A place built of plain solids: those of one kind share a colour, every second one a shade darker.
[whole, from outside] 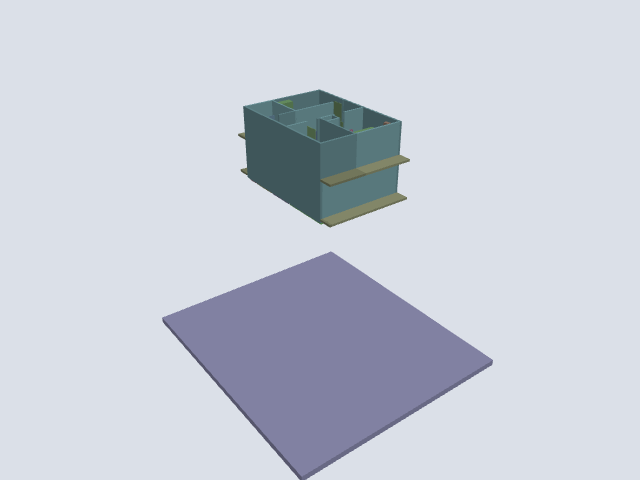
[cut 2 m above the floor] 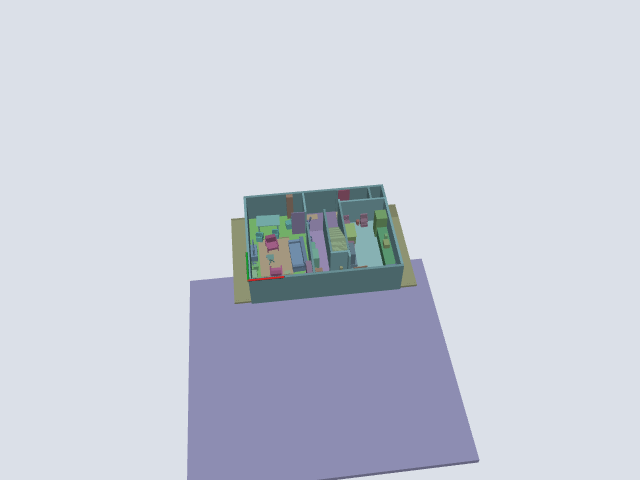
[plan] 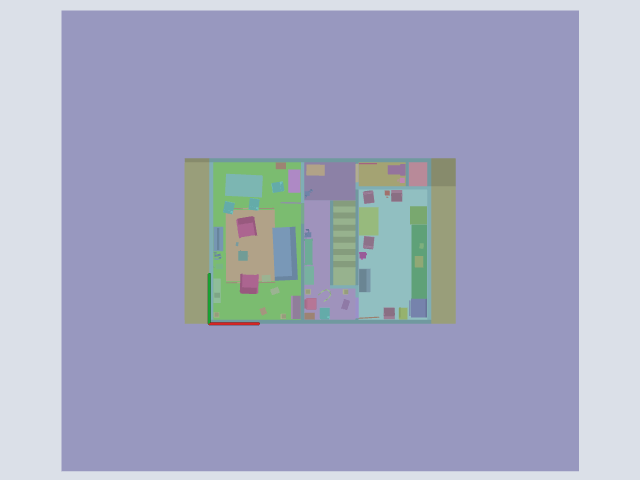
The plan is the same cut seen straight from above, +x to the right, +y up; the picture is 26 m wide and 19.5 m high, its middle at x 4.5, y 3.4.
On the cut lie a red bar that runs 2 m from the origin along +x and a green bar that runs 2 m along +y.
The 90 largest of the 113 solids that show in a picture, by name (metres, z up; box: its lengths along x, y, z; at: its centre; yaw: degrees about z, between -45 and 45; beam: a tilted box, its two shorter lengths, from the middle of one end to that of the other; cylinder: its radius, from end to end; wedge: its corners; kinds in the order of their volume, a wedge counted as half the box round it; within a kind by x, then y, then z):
{
 "under_1": {"box": [21.02, 18.72, 0.5], "at": [4.51, 3.36, -14.47]},
 "wall_1": {"box": [0.16, 3.68, 2.34], "at": [0.08, 2.0, 3.99]},
 "wall_2": {"box": [0.16, 6.4, 2.87], "at": [0.08, 3.36, 1.14]},
 "wall_3": {"box": [0.16, 2.59, 2.34], "at": [0.08, 5.26, 3.99]},
 "wall_4": {"box": [3.86, 0.13, 2.34], "at": [1.93, 3.9, 3.99]},
 "wall_5": {"box": [0.13, 0.9, 2.34], "at": [3.04, 3.39, 3.99]},
 "wall_6": {"box": [0.13, 1.68, 2.34], "at": [3.79, 1.0, 3.99]},
 "wall_7": {"box": [0.13, 3.9, 2.87], "at": [3.79, 2.11, 1.14]},
 "wall_8": {"box": [0.13, 0.18, 2.34], "at": [3.79, 4.06, 3.99]},
 "wall_9": {"box": [0.13, 1.66, 2.87], "at": [3.79, 5.73, 1.14]},
 "wall_10": {"box": [0.13, 1.57, 2.34], "at": [3.79, 5.78, 3.99]},
 "wall_11": {"box": [9.02, 0.16, 5.46], "at": [4.51, 0.08, 2.43]},
 "wall_12": {"box": [9.02, 0.16, 5.46], "at": [4.51, 6.64, 2.43]},
 "wall_13": {"box": [0.13, 3.45, 2.87], "at": [4.97, 3.29, 1.14]},
 "wall_14": {"box": [1.16, 0.13, 2.87], "at": [5.49, 1.5, 1.14]},
 "wall_15": {"box": [0.13, 0.37, 2.87], "at": [6.0, 1.25, 1.14]},
 "wall_16": {"box": [0.13, 3.23, 2.34], "at": [6.0, 2.67, 3.99]},
 "wall_17": {"box": [0.13, 3.89, 2.87], "at": [6.0, 3.51, 1.14]},
 "wall_18": {"box": [0.13, 1.33, 2.34], "at": [6.0, 5.08, 3.99]},
 "wall_19": {"box": [0.13, 0.06, 5.46], "at": [6.0, 6.53, 2.43]},
 "wall_20": {"box": [3.08, 0.13, 2.34], "at": [7.48, 4.36, 3.99]},
 "wall_21": {"box": [3.08, 0.13, 2.87], "at": [7.48, 5.51, 1.14]},
 "wall_22": {"box": [0.13, 0.98, 2.87], "at": [8.04, 6.07, 1.14]},
 "wall_23": {"box": [0.16, 4.13, 2.34], "at": [8.94, 2.23, 3.99]},
 "wall_24": {"box": [0.16, 5.29, 2.87], "at": [8.94, 2.81, 1.14]},
 "wall_25": {"box": [0.16, 2.14, 2.34], "at": [8.94, 5.49, 3.99]},
 "wall_26": {"box": [0.16, 0.98, 2.87], "at": [8.94, 6.07, 1.14]},
 "stair_1": {"box": [0.9, 0.25, 2.93], "at": [5.49, 1.68, 1.17]},
 "stair_2": {"box": [0.9, 0.74, 2.56], "at": [5.49, 1.93, 0.98]},
 "stair_3": {"box": [0.9, 0.99, 2.37], "at": [5.49, 2.05, 0.88]},
 "stair_4": {"box": [0.9, 1.23, 2.18], "at": [5.49, 2.18, 0.79]},
 "stair_5": {"box": [0.9, 1.48, 1.99], "at": [5.49, 2.3, 0.7]},
 "stair_6": {"box": [0.9, 1.72, 1.8], "at": [5.49, 2.42, 0.6]},
 "stair_7": {"box": [0.9, 1.97, 1.62], "at": [5.49, 2.55, 0.51]},
 "stair_8": {"box": [0.9, 2.22, 1.43], "at": [5.49, 2.67, 0.41]},
 "stair_9": {"box": [0.9, 2.46, 1.24], "at": [5.49, 2.79, 0.32]},
 "stair_10": {"box": [0.9, 2.71, 1.05], "at": [5.49, 2.92, 0.23]},
 "stair_11": {"box": [0.9, 2.96, 0.86], "at": [5.49, 3.04, 0.13]},
 "stair_12": {"box": [0.9, 3.2, 0.68], "at": [5.49, 3.16, 0.04]},
 "stair_13": {"box": [0.9, 3.45, 0.49], "at": [5.49, 3.29, -0.06]},
 "floor_living_1": {"box": [3.57, 6.4, 0.5], "at": [1.95, 3.36, -0.25]},
 "floor_kitchen_1": {"box": [2.79, 5.29, 0.5], "at": [7.46, 2.81, -0.25]},
 "floor_hall_1": {"box": [1.05, 3.58, 0.5], "at": [4.38, 3.22, -0.25]},
 "floor_hall_2": {"box": [2.08, 1.27, 0.5], "at": [4.9, 0.8, -0.25]},
 "floor_hall_3": {"box": [2.08, 1.55, 0.5], "at": [4.9, 5.79, -0.25]},
 "upper_floor_next_1": {"box": [1.0, 3.68, 0.16], "at": [-0.5, 2.0, 2.74]},
 "upper_floor_next_2": {"box": [1.0, 6.4, 0.16], "at": [-0.5, 3.36, -0.08]},
 "upper_floor_next_3": {"box": [1.0, 2.59, 0.16], "at": [-0.5, 5.26, 2.74]},
 "upper_floor_next_4": {"box": [1.0, 0.16, 0.16], "at": [9.52, 0.08, -0.08]},
 "upper_floor_next_5": {"box": [1.0, 5.29, 0.16], "at": [9.52, 2.81, -0.08]},
 "upper_floor_next_6": {"box": [1.0, 0.98, 0.16], "at": [9.52, 6.07, -0.08]},
 "counter_run_1": {"box": [0.64, 3.01, 0.038], "at": [8.53, 2.52, 0.9]},
 "counter_run_2": {"box": [0.61, 3.01, 0.78], "at": [8.54, 2.52, 0.49]},
 "fixture_wardrobe_bedroom_1": {"box": [0.55, 1.04, 2.2], "at": [8.58, 3.47, 3.87]},
 "floor_wc_1": {"box": [1.91, 0.98, 0.5], "at": [7.03, 6.07, -0.25]},
 "sofa_1": {"box": [0.92, 0.17, 0.18], "at": [3.02, 3.83, 0.54], "yaw": 2.7},
 "sofa_2": {"box": [0.93, 2.16, 0.34], "at": [3.08, 2.84, 0.28], "yaw": 2.7},
 "sofa_3": {"box": [0.92, 0.17, 0.18], "at": [3.12, 1.85, 0.54], "yaw": 2.7},
 "sofa_4": {"box": [0.23, 2.16, 0.39], "at": [3.44, 2.86, 0.65], "yaw": 2.7},
 "fridge_1": {"box": [0.7, 0.75, 1.72], "at": [8.5, 4.4, 0.86]},
 "tall_cupboard_1": {"box": [0.3, 0.92, 0.99], "at": [6.25, 1.75, 1.38]},
 "tall_cupboard_2": {"box": [0.47, 0.96, 0.89], "at": [6.32, 1.75, 0.44]},
 "china_cabinet_1": {"box": [0.4, 0.95, 0.83], "at": [3.52, 0.66, 0.41]},
 "china_cabinet_2": {"box": [0.33, 0.95, 1.07], "at": [3.56, 0.66, 1.36]},
 "rug_1": {"box": [2.0, 2.9, 0.08], "at": [1.67, 3.17, -0.03], "yaw": 0.2},
 "rug_2": {"box": [0.75, 0.45, 0.08], "at": [4.32, 6.24, -0.03], "yaw": -0.4},
 "billy_1": {"box": [0.42, 0.28, 2.02], "at": [2.91, 6.41, 1.01]},
 "billy_2": {"box": [0.42, 0.28, 2.02], "at": [4.08, 0.31, 1.01]},
 "range_cooker_1": {"box": [0.65, 0.76, 0.94], "at": [8.53, 0.63, 0.47]},
 "flat_shelf_1": {"box": [0.39, 0.76, 1.46], "at": [4.07, 1.96, 0.73]},
 "floor_cup_1": {"box": [0.75, 0.98, 0.5], "at": [8.48, 6.07, -0.25]},
 "armchair_frame_1": {"box": [0.62, 0.26, 0.41], "at": [1.47, 4.19, 0.61], "yaw": 8.9},
 "armchair_frame_2": {"box": [0.63, 0.74, 0.18], "at": [1.52, 3.92, 0.32], "yaw": 8.9},
 "armchair_frame_3": {"box": [0.62, 0.26, 0.41], "at": [1.62, 1.34, 0.61], "yaw": -1.8},
 "armchair_frame_4": {"box": [0.63, 0.74, 0.18], "at": [1.63, 1.62, 0.32], "yaw": -1.8},
 "tv_board_1": {"box": [0.09, 0.9, 0.52], "at": [0.36, 3.44, 0.78]},
 "tv_board_2": {"box": [0.4, 1.0, 0.48], "at": [0.37, 3.44, 0.24]},
 "trunk_1": {"box": [0.5, 0.95, 0.42], "at": [3.46, 5.79, 0.21]},
 "toy_shelf_1": {"box": [0.3, 1.0, 0.6], "at": [0.32, 1.34, 0.3]},
 "leaf_bedroom_door_1": {"box": [0.84, 0.05, 2.02], "at": [3.31, 4.97, 3.83], "yaw": 3.0},
 "leaf_bedroom_door_2": {"box": [0.84, 0.05, 2.02], "at": [6.49, 0.24, 3.83], "yaw": 3.0},
 "leaf_living_door_1": {"box": [0.84, 0.05, 2.02], "at": [3.31, 4.91, 1.01], "yaw": -1.0},
 "leaf_wc_door_1": {"box": [0.75, 0.05, 2.02], "at": [6.45, 6.5, 1.01]},
 "dish_rack_1": {"box": [0.35, 0.47, 0.34], "at": [8.52, 2.51, 1.08]},
 "floor_gap_kitchen_door_1": {"box": [0.13, 0.84, 0.5], "at": [6.0, 0.64, -0.25]},
 "floor_gap_living_door_1": {"box": [0.13, 0.84, 0.5], "at": [3.79, 4.48, -0.25]},
 "recycling_crate_1": {"box": [0.36, 0.48, 0.28], "at": [7.88, 0.41, 0.14]},
 "wc_1": {"box": [0.21, 0.48, 0.45], "at": [7.87, 6.25, 0.56]},
 "dining_table_1": {"box": [1.5, 0.9, 0.031], "at": [1.41, 5.61, 0.73], "yaw": -2.7},
 "console_1": {"box": [0.3, 1.05, 0.13], "at": [4.04, 2.92, 0.71]}
}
